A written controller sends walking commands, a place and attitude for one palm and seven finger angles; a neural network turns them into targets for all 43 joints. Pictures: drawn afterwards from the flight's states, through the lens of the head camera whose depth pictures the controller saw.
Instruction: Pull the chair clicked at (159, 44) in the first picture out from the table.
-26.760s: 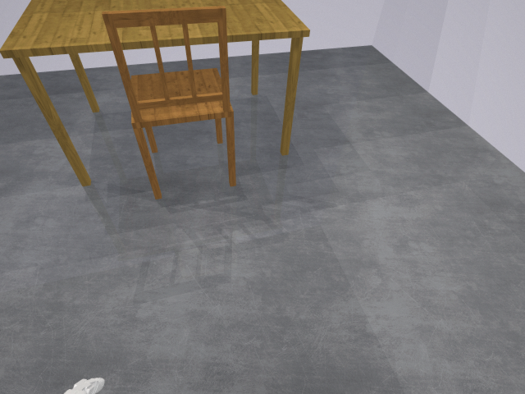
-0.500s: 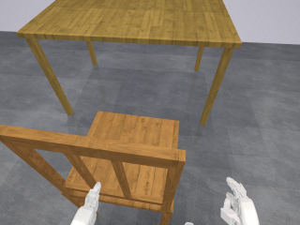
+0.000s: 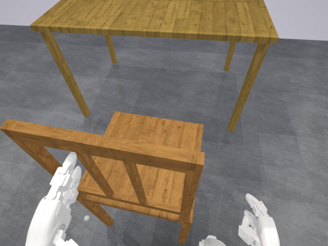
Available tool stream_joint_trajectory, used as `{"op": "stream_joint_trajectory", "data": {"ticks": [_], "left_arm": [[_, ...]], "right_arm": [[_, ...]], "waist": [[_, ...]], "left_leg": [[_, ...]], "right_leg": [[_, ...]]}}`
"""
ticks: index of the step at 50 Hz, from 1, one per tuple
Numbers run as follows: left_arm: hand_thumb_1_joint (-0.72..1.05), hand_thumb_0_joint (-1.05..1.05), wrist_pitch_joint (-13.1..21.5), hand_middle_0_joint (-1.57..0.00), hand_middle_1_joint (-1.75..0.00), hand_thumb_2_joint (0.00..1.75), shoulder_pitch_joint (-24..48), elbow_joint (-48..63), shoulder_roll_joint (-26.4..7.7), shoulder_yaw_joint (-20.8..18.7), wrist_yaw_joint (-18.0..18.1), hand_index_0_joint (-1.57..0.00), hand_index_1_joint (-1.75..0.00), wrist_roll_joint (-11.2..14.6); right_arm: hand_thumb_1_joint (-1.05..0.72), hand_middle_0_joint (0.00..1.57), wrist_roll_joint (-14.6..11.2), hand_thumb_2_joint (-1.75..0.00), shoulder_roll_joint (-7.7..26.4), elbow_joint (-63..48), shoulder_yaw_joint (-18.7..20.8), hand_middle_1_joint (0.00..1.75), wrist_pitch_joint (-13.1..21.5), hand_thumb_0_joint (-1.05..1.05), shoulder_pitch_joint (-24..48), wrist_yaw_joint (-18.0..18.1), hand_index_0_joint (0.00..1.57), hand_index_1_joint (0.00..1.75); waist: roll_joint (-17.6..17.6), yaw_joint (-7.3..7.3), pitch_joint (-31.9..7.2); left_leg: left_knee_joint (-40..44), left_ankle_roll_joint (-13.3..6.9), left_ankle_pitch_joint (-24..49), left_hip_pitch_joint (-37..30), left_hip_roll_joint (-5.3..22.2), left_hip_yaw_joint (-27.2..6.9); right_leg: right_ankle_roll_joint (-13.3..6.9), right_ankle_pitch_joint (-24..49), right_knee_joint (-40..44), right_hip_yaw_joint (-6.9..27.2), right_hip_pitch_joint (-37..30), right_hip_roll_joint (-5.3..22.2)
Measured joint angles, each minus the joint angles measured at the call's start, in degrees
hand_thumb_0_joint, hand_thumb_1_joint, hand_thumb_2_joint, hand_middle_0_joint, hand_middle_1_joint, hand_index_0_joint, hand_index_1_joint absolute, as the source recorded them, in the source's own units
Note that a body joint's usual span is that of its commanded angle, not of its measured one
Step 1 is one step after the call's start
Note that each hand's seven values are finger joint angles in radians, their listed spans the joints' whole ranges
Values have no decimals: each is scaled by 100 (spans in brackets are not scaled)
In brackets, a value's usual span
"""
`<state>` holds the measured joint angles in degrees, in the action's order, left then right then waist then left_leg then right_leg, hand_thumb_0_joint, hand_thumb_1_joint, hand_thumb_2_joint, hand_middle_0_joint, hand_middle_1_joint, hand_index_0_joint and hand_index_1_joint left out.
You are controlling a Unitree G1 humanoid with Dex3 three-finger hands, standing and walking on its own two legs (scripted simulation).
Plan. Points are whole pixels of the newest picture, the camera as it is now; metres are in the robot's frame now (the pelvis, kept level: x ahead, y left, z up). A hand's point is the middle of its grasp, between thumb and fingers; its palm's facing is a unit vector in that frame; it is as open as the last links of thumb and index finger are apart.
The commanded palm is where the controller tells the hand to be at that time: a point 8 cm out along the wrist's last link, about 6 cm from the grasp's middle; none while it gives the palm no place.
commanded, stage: draw the hand back to the body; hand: left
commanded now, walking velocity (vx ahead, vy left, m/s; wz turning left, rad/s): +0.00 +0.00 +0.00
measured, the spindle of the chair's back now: (97, 175) +0.29 +0.20 -0.01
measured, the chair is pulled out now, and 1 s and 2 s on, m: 0.56 0.56 0.56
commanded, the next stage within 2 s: step back with the hand held close in 1.12 s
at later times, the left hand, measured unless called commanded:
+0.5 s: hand (21, 183) +0.19 +0.24 +0.18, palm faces +0.38 -0.82 -0.42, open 12.9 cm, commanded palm +0.15 +0.28 +0.20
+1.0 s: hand out of the picture +0.23 +0.27 +0.22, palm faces +0.45 -0.78 -0.42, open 7.6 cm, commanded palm +0.17 +0.31 +0.25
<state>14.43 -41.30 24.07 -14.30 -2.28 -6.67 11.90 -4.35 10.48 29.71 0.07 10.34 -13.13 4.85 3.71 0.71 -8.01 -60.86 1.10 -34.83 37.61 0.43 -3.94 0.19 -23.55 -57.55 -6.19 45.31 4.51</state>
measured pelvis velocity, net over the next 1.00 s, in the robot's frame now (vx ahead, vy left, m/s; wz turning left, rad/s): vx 0.03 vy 0.00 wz -0.01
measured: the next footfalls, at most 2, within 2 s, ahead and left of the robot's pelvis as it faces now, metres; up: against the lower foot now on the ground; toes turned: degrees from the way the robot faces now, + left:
none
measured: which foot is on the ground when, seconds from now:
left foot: down 0.00-1.00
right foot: down 0.00-1.00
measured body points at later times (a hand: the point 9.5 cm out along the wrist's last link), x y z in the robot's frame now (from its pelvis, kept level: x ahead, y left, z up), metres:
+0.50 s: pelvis +0.02 +0.00 +0.06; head +0.00 -0.03 +0.51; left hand +0.17 +0.28 +0.20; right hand +0.21 -0.22 -0.02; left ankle -0.04 +0.13 -0.67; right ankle +0.05 -0.13 -0.67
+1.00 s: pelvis +0.03 +0.00 +0.07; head +0.02 -0.02 +0.52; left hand +0.20 +0.31 +0.24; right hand +0.21 -0.23 -0.03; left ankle -0.04 +0.13 -0.67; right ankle +0.05 -0.13 -0.67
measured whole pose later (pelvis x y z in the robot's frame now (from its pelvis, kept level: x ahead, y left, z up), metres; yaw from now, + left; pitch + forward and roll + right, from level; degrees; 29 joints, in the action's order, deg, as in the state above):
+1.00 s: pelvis +0.03 +0.00 +0.07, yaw -1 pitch -2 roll -1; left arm 2.5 -27.2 22.5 -19.1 -19.3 7.9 3.4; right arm -1.4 13.3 39.2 -0.5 9.1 -10.7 5.8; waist 4.9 3.1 0.9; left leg -25.1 0.5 -20.6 2.2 1.1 -2.2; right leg 0.9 -11.9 -25.6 -6.0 11.2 2.8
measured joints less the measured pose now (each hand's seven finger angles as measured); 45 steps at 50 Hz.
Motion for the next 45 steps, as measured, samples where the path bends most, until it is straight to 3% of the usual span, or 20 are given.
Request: {"op": "stream_joint_trajectory", "data": {"ticks": [3, 7, 12, 17, 27, 40, 45], "left_arm": [[-52, -1, -256, -1, -1, 21, 51, -45, -54, -225, -147, -4, -2, 174], [-44, -1, -1022, -2, -2, 25, 123, 93, -326, -248, 712, -6, -4, -549], [-30, -1, -1432, -4, -5, 32, 176, 266, -326, -409, 1366, -6, -6, -852], [-13, -1, -1438, -6, -9, 40, 505, 41, -294, -577, 1553, -7, -9, -935], [22, 0, -1304, -11, -16, 57, 895, -15, -469, -1097, 1579, -11, -16, -929], [68, 1, -1111, -18, -26, 80, 1567, -131, -644, -1881, 1562, -18, -26, -860], [80, 1, -1098, -19, -28, 85, 1549, -211, -533, -1874, 1519, -19, -28, -839]], "right_arm": [[-90, 20, -58, -90, 18, 41, -52, 30, 52, 1, -26, 92, 20, 30], [-91, 20, 86, -90, 60, 40, -88, 30, -42, 1, -129, 249, 20, 30], [-91, 20, 167, -90, 132, 170, -145, 30, -69, 1, -170, 327, 20, 30], [-90, 20, 207, -90, 187, 366, -192, 30, -61, 1, -36, 317, 20, 30], [-90, 20, 282, -90, 196, 641, -211, 30, 72, 1, 152, 216, 20, 30], [-90, 20, 303, -90, 260, 944, -121, 30, -9, 1, 235, 135, 20, 30], [-90, 20, 286, -90, 283, 971, -72, 30, -106, 1, 268, 91, 20, 30]], "waist": [[31, -16, 0], [42, 42, 102], [96, 72, 214], [121, 154, 395], [125, 252, 667], [178, 288, 840], [173, 242, 863]], "left_leg": [[257, 1, 108, -268, 8, -13], [776, 25, 295, -912, 36, -21], [1497, 9, 578, -1732, 53, -55], [2091, 1, 836, -2353, 58, -36], [2973, 7, 1218, -3097, 85, 39], [3479, -15, 1406, -3491, 94, 113], [3553, -40, 1428, -3522, 85, 154]], "right_leg": [[2, 85, 249, -24, -282, -13], [-6, 237, 736, -58, -935, -51], [0, 464, 1432, -125, -1788, -81], [9, 677, 1969, -131, -2394, -102], [4, 979, 2695, -90, -3058, -155], [28, 1126, 3097, -36, -3383, -184], [52, 1165, 3176, 1, -3402, -184]]}}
